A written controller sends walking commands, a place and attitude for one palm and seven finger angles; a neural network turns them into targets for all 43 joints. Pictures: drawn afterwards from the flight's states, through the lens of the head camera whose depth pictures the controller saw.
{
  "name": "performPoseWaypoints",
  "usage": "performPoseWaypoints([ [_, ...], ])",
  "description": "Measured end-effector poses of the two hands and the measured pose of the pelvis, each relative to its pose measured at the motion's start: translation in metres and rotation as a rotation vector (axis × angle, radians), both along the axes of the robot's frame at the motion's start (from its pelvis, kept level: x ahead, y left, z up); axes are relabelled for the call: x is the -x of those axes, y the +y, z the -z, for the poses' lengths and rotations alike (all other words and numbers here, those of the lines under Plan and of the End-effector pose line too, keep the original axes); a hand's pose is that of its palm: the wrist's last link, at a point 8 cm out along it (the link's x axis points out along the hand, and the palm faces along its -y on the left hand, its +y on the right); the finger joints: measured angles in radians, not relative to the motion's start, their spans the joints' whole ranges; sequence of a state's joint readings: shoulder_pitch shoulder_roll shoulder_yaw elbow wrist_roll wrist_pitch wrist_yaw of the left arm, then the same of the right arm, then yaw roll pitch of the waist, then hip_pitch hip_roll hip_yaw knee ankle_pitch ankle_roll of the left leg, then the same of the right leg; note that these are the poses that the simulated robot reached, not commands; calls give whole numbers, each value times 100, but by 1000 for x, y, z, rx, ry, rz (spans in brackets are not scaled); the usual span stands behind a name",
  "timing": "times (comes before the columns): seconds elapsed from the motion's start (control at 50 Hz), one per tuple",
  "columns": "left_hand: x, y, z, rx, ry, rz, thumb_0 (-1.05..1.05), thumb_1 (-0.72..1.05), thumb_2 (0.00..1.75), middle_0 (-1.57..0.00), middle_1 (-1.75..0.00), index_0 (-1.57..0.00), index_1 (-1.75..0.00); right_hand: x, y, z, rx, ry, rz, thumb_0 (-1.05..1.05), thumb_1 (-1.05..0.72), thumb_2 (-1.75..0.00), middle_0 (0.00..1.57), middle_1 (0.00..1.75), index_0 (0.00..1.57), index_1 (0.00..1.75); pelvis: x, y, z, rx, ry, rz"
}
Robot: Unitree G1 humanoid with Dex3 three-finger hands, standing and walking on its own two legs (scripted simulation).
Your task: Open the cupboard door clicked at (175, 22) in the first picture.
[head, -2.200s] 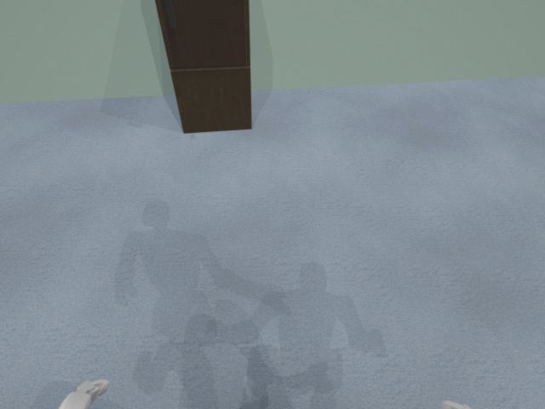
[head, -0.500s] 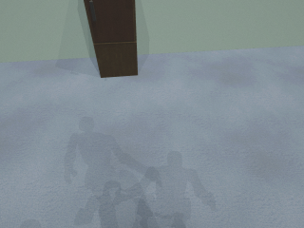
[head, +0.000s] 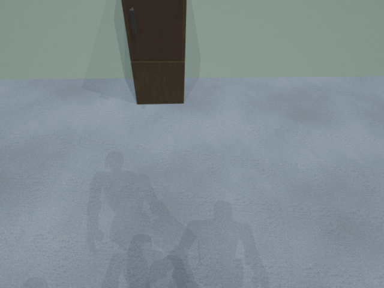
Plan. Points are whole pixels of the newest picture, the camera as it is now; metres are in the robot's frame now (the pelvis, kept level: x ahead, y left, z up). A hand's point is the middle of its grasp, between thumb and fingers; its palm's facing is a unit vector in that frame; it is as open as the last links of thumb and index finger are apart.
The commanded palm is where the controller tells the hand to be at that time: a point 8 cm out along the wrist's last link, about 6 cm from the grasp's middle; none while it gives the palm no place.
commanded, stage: walk to a spot facing it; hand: left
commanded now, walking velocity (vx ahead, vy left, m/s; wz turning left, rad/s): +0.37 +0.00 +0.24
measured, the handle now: (133, 20) +1.62 +0.47 -0.07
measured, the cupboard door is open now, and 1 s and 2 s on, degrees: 0 0 0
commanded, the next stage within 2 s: take the last steps up to it in 1.74 s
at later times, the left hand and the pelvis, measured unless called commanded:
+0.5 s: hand (135, 227) +0.32 +0.18 -0.18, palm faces +0.00 -0.99 -0.14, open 7.4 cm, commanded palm none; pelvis +0.20 +0.01 -0.02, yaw +3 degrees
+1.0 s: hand (125, 227) +0.32 +0.21 -0.19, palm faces +0.28 -0.95 -0.15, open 7.3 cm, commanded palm none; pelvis +0.44 +0.06 -0.02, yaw +10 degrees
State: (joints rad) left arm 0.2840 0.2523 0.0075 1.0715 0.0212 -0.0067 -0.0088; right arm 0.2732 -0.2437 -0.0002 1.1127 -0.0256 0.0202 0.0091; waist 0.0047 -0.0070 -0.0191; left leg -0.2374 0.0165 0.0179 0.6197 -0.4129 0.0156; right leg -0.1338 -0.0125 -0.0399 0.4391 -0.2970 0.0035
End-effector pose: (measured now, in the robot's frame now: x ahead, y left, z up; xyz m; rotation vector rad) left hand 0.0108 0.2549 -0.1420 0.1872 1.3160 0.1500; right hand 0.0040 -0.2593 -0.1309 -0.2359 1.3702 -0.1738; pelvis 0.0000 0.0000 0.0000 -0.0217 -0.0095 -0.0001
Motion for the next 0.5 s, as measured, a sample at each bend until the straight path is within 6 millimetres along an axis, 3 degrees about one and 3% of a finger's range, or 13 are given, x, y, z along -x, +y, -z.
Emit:
performPoseWaypoints([
  [0.12, 24, 2, 20, 65, 162, -62, 1, 91, 89, -20, -30, -20, -30, -3, 41, 5, -20, 39, 43, 1, -91, -90, 20, 30, 20, 30, -37, 23, 9, -10, 4, -5],
  [0.2, -7, 4, 12, 82, 184, -45, 1, 91, 90, -20, -30, -20, -30, 5, 67, -3, -42, 93, 99, 1, -91, -90, 20, 30, 20, 30, -64, 30, 0, -4, 12, -17],
  [0.28, -70, 5, 8, 86, 91, -44, 1, 91, 90, -20, -30, -20, -30, 12, 88, -12, -74, 201, 122, 1, -90, -90, 20, 30, 20, 30, -92, 31, -5, -2, 17, -43],
  [0.36, -147, -1, 7, 90, -16, -29, 1, 91, 90, -20, -30, -20, -30, 4, 97, -15, -96, 284, 149, 1, -90, -90, 21, 30, 20, 30, -124, 28, -3, -6, 19, -53],
  [0.44, -234, -13, 9, 89, -110, 14, 1, 91, 90, -20, -30, -20, -30, -22, 94, -8, -107, 325, 176, 1, -90, -90, 21, 30, 20, 30, -165, 20, 6, -15, 19, -54],
  [0.5, -297, -25, 12, 78, -188, 41, 1, 91, 90, -20, -30, -20, -30, -53, 83, 6, -113, 344, 183, 1, -90, -90, 21, 30, 21, 30, -202, 12, 18, -16, 15, -59],
])
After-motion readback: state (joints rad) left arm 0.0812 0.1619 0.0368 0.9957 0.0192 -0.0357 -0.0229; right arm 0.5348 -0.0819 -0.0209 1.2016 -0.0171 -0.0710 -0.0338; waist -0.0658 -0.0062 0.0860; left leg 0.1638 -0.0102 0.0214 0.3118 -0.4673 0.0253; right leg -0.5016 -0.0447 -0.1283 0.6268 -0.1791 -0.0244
